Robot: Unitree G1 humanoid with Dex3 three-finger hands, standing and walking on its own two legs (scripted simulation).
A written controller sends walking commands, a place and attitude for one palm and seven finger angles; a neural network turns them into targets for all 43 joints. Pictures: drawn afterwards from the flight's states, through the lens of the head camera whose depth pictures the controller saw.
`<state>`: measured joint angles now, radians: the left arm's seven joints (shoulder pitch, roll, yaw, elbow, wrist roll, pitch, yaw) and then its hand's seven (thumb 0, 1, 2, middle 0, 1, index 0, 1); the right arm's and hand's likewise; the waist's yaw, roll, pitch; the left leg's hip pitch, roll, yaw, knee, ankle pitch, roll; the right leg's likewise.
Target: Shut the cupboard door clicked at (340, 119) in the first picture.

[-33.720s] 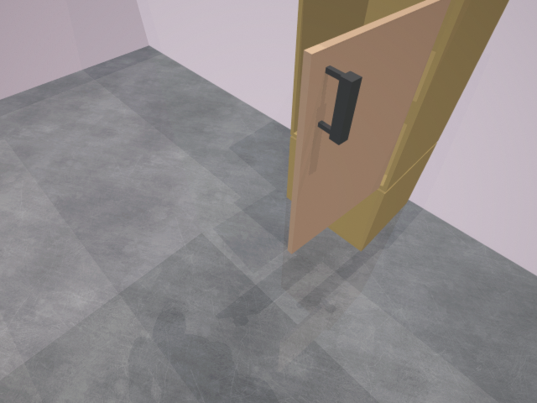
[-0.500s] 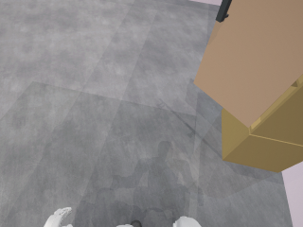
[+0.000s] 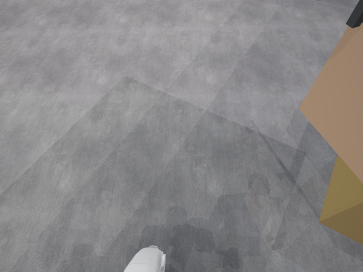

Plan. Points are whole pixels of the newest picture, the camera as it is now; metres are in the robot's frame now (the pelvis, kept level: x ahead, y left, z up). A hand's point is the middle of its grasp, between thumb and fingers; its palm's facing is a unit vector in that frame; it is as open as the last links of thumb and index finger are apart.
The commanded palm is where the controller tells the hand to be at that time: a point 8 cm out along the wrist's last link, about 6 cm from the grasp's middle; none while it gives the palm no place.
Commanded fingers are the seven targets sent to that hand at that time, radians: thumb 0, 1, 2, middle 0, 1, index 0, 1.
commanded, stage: walk to a spot facing it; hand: left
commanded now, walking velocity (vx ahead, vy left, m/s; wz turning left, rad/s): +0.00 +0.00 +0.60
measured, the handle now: out of the picture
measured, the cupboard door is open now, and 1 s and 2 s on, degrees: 51 51 51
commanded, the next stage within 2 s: turn to face it in 1.06 s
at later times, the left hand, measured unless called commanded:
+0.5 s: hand (71, 266) +0.14 +0.29 -0.16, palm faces +0.28 -0.94 -0.20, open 7.4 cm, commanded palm none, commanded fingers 0.00 0.90 0.90 -0.20 -0.30 -0.20 -0.30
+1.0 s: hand (89, 221) +0.24 +0.28 -0.16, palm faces +0.55 -0.81 -0.23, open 7.3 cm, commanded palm none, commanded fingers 0.00 0.90 0.90 -0.20 -0.30 -0.20 -0.30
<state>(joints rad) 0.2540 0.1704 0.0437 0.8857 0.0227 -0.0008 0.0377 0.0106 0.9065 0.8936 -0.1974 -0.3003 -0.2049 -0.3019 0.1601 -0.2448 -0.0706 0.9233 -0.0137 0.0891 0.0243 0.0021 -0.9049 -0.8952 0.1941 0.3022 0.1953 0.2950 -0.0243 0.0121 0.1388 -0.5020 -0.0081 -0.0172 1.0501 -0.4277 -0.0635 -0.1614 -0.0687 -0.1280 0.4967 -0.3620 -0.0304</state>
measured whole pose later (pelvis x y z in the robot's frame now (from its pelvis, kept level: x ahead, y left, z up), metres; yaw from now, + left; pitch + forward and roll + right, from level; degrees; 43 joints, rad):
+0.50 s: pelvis +0.08 +0.06 +0.01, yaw +17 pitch +1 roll -2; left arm 0.14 0.26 0.08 0.86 0.03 0.02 -0.02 0.01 0.91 0.89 -0.19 -0.30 -0.20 -0.30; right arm 0.30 -0.20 -0.02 0.91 -0.01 -0.02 0.00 0.00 -0.90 -0.89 0.20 0.30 0.20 0.30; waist -0.02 -0.03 0.06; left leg -0.13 -0.06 -0.07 0.39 -0.27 0.09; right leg -0.60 -0.11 0.02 1.06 -0.23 0.09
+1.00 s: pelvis +0.27 +0.07 +0.00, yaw +34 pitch +0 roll +0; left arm 0.20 0.16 0.06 0.91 0.02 -0.04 0.03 0.00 0.93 0.89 -0.20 -0.30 -0.21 -0.30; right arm 0.23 -0.23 -0.07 0.95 -0.01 0.04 0.02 0.00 -0.91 -0.90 0.19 0.30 0.19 0.29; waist -0.06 0.01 0.10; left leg -0.61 0.04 0.01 1.17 -0.33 -0.03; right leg -0.19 -0.08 -0.22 0.45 -0.26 -0.01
